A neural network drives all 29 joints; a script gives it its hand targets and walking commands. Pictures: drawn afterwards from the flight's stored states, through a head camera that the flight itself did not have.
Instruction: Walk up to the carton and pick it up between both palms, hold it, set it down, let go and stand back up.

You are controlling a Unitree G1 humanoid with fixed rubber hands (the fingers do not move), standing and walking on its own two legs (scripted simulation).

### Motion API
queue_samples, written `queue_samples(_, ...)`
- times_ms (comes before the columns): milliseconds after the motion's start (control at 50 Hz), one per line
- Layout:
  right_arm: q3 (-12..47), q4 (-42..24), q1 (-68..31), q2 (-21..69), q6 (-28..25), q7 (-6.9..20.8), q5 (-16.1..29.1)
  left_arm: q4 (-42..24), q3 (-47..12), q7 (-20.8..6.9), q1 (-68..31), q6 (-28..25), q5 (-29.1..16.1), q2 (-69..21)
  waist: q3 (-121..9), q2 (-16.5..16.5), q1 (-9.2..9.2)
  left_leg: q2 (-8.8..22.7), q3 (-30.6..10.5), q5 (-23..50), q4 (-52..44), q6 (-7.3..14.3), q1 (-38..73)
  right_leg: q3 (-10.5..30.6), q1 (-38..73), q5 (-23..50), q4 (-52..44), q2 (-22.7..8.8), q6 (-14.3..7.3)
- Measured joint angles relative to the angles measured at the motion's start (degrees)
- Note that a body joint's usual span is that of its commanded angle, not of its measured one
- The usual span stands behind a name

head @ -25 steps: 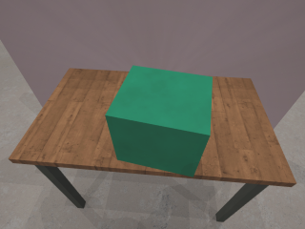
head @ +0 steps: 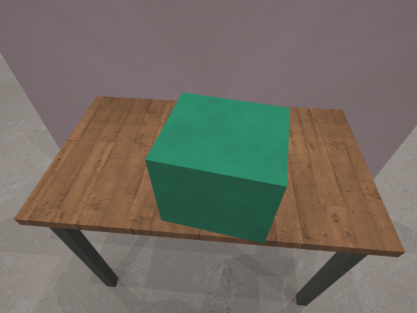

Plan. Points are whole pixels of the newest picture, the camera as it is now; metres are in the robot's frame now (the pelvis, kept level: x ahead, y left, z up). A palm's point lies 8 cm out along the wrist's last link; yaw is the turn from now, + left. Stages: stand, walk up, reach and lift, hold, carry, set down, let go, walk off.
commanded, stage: walk up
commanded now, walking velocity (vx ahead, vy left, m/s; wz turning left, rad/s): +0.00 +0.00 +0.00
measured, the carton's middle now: (222, 166) +0.46 -0.02 +0.01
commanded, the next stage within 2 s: none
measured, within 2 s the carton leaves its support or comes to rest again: neither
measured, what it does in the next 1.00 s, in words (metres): steps to the left: left foot, then right foot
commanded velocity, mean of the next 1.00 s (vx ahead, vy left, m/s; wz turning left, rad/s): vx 0.00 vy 0.00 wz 0.00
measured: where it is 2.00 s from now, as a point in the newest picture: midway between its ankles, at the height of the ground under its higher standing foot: outside the picture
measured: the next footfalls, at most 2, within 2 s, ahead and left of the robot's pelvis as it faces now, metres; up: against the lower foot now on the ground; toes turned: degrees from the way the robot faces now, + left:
left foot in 0.50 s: +0.06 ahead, +0.21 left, +0.00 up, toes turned -12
right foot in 0.90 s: +0.00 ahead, -0.03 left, +0.00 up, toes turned -18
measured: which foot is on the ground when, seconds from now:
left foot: down 0.00-0.22, up 0.24-0.48, down 0.50-1.00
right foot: down 0.00-0.50, up 0.52-0.88, down 0.90-1.00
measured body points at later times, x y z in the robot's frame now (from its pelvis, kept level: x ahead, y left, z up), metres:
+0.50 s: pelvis -0.04 +0.08 -0.02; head -0.01 +0.09 +0.42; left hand -0.02 +0.34 -0.17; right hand +0.06 -0.20 -0.15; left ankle +0.00 +0.23 -0.75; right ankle +0.00 -0.13 -0.74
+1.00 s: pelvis -0.05 +0.11 -0.01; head -0.04 +0.10 +0.44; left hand +0.03 +0.32 -0.16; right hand -0.11 -0.14 -0.16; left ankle +0.00 +0.22 -0.73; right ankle -0.07 -0.02 -0.74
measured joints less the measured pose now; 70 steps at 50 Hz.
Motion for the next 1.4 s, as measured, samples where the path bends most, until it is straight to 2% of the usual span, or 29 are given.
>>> queue_samples(220, 0.2, 0.5, -0.9, -0.5, 0.9, 0.5, -0.5, -0.2, -0.6, 0.6, 0.9, -0.4, 0.5, -0.1, 0.3, 0.5, 0.8, 0.3, 0.3, -0.7, 1.7, -0.2, -1.2, 0.3, -0.9, 0.3, 0.8, 0.3, -0.1)
queue_samples(300, -0.6, -2.2, -3.8, -5.0, 2.8, 1.1, -2.2, -3.2, 0.0, 3.0, 2.1, -1.7, 1.2, 0.1, 2.0, 1.3, 1.93, 0.8, 1.4, -11.8, 17.7, -1.6, -8.4, 2.0, -3.5, 0.2, 3.1, 0.0, 0.2)
queue_samples(340, -1.1, -4.4, -5.8, -7.5, 3.5, 1.2, -2.6, -4.6, 0.7, 3.8, 2.6, -1.9, 1.5, 0.8, 3.0, 1.6, 2.17, 1.5, 0.5, -13.7, 26.2, -2.3, -12.0, 3.0, -4.2, 0.8, 3.2, -0.6, 0.8)
queue_samples(380, -1.5, -6.6, -7.6, -9.3, 3.7, 1.3, -2.4, -6.0, 1.4, 3.7, 2.8, -1.6, 1.9, 2.1, 3.2, 1.6, 2.23, 2.9, -0.6, -13.7, 30.2, -3.0, -14.0, 4.0, -5.0, 1.3, 3.3, -1.1, 1.6)
queue_samples(440, -1.5, -9.5, -9.6, -10.8, 3.7, 1.6, -1.8, -8.1, 2.1, 3.0, 2.4, -0.9, 2.3, 4.7, 3.0, 1.0, 2.44, 4.8, -1.8, -14.0, 24.9, -3.4, -12.4, 5.6, -6.6, 1.3, 4.5, -2.2, 3.1)
queue_samples(480, -1.2, -11.1, -10.3, -11.0, 3.0, 1.5, -1.3, -9.6, 2.3, 2.1, 1.7, -0.3, 2.1, 6.7, 2.8, 0.2, 2.52, 5.0, -1.2, -9.8, 15.2, -3.3, -8.5, 7.1, -8.6, 0.3, 7.7, -3.0, 3.7)
queue_samples(500, -1.2, -11.7, -10.5, -10.8, 2.5, 1.4, -1.2, -10.2, 2.4, 1.6, 1.2, 0.1, 2.0, 7.8, 2.8, -0.5, 2.35, 4.4, -0.6, -5.6, 12.1, -3.6, -7.4, 8.1, -10.2, -1.3, 10.6, -3.3, 3.1)
queue_samples(520, -0.9, -12.0, -10.5, -10.1, 2.2, 1.5, -1.0, -10.7, 2.6, 1.3, 0.5, 0.6, 1.9, 9.1, 3.2, -1.6, 2.49, 3.7, 0.2, -4.3, 13.4, -3.6, -7.8, 9.4, -11.6, -5.4, 14.6, -2.9, 1.6)
queue_samples(560, -0.2, -12.4, -9.6, -8.7, 2.3, 1.5, -0.4, -11.4, 2.9, 1.6, -0.4, 1.4, 1.6, 10.8, 2.7, -1.7, 2.46, 4.1, 1.2, -5.7, 15.8, -2.6, -8.1, 9.5, -14.7, -15.6, 24.3, 0.1, -0.2)
queue_samples(580, 0.2, -12.4, -8.9, -7.9, 2.5, 1.3, -0.3, -11.8, 2.9, 1.7, -0.8, 1.5, 1.5, 11.4, 2.5, -1.6, 2.31, 4.3, 1.6, -6.0, 15.4, -2.2, -7.6, 8.7, -15.8, -17.4, 28.5, 1.4, -0.7)
queue_samples(660, 1.5, -12.4, -5.9, -5.7, 2.3, 1.1, -0.5, -13.0, 3.0, 0.3, -1.0, 1.2, 1.5, 12.3, 2.0, -1.5, 1.42, 4.6, 3.7, -3.8, 10.8, -0.8, -5.0, 4.7, -17.6, -15.1, 36.0, 3.7, -0.9)
queue_samples(760, 1.9, -12.2, -2.3, -5.2, 0.5, 0.4, -0.9, -13.7, 2.6, -1.6, 0.2, 2.0, 1.8, 11.3, 0.9, -0.6, -0.22, 5.2, 5.8, -2.3, 7.8, 0.3, -4.2, 2.2, -14.2, -13.2, 29.5, 3.4, -0.4)
queue_samples(840, 1.7, -11.4, 0.0, -6.4, 0.2, 0.4, -1.1, -14.1, 1.8, -2.5, 0.5, 1.9, 1.5, 9.7, 0.6, 0.1, -1.01, 6.4, 7.1, -2.5, 8.0, 0.0, -4.5, 1.2, -9.6, -11.8, 20.2, 2.0, -0.4)
queue_samples(900, 1.4, -10.6, 1.2, -7.6, 0.9, 1.3, -1.4, -14.8, 1.0, -2.4, 1.4, 0.4, 1.2, 8.4, 0.5, 0.3, -0.95, 7.3, 8.1, -4.2, 10.9, -0.9, -5.7, 1.3, -4.1, -5.1, 9.2, 1.8, -1.1)
queue_samples(940, 1.3, -9.7, 1.5, -8.5, 1.7, 1.8, -1.4, -14.5, 0.4, -2.0, 1.9, -0.3, 0.9, 6.8, 1.1, 1.5, -1.17, 7.6, 6.6, -8.0, 13.5, -0.9, -6.2, 1.1, -3.5, -3.6, 9.1, 2.8, -1.1)
queue_samples(1000, 1.7, -9.3, 2.2, -9.0, 2.3, 2.1, -1.3, -14.1, -1.1, -1.5, 2.9, -0.5, 0.6, 4.7, 1.2, 1.5, -0.55, 5.4, 4.0, -14.5, 15.8, -0.9, -6.8, 1.7, -2.3, -3.9, 7.4, 2.6, -1.5)
queue_samples(1040, 2.0, -9.7, 2.3, -9.0, 1.6, 2.1, -1.2, -13.5, -1.9, -1.5, 3.0, -0.4, 0.4, 4.0, 1.4, 1.2, -0.16, 4.4, 3.5, -12.6, 14.0, -0.6, -6.4, 2.1, -1.5, -3.1, 5.6, 2.2, -1.3)
queue_samples(1100, 2.2, -10.2, 2.1, -8.7, -0.2, 1.9, -0.9, -12.3, -2.4, -1.9, 2.9, -0.3, 0.3, 4.0, 1.3, 0.9, -0.17, 3.8, 3.3, -0.4, 6.3, -0.6, -3.7, 2.3, -1.5, -3.4, 6.0, 2.2, -0.5)
queue_samples(1120, 2.2, -10.1, 1.7, -8.1, -0.5, 1.9, -0.8, -11.8, -2.3, -2.0, 2.6, -0.2, 0.4, 4.5, 1.2, 0.1, -0.24, 3.4, 3.7, 0.4, 6.3, -0.7, -3.5, 2.7, -1.7, -4.0, 6.9, 1.8, -0.4)
queue_samples(1220, 3.2, -9.9, 1.5, -6.2, -0.1, 1.6, -0.3, -10.8, -2.5, -1.7, 1.9, 0.4, 0.9, 7.2, 0.0, -1.4, -0.48, 2.9, 4.1, -2.6, 5.6, -0.6, -2.2, 3.0, -0.7, -4.5, 6.1, 1.3, -1.3)
queue_samples(1280, 3.5, -9.3, 0.6, -6.1, 0.0, 1.9, -0.4, -10.6, -2.6, -1.7, 1.4, -0.4, 1.0, 8.1, 0.1, -0.8, -0.47, 3.2, 4.3, -2.2, 4.4, -0.9, -1.3, 3.2, 0.3, -3.8, 4.4, 1.5, -0.3)
queue_samples(1400, 3.5, -9.0, -1.7, -7.0, -0.6, 2.0, -0.5, -10.1, -2.6, -1.7, 0.1, -1.1, 0.3, 8.9, 0.6, 0.1, -0.69, 3.5, 4.8, -2.2, 3.4, -1.2, -0.6, 3.6, 0.8, -3.8, 3.5, 1.8, -0.5)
